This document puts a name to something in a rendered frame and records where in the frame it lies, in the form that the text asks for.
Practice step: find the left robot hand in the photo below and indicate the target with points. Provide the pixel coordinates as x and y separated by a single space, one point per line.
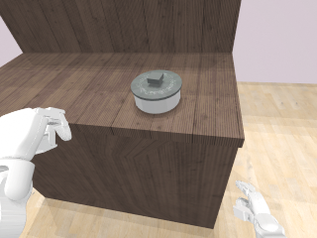
27 132

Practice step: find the knob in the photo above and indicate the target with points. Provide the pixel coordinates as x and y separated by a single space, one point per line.
155 77

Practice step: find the pot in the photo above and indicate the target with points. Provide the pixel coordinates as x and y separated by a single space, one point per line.
158 106

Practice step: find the right robot hand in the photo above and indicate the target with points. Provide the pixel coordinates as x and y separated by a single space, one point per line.
246 209

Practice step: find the robot right forearm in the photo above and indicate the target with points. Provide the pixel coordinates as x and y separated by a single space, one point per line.
266 226

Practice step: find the robot left forearm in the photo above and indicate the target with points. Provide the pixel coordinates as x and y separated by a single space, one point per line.
16 186

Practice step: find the table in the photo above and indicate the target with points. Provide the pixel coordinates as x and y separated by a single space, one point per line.
81 56

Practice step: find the lid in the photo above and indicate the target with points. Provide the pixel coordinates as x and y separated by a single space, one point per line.
168 87

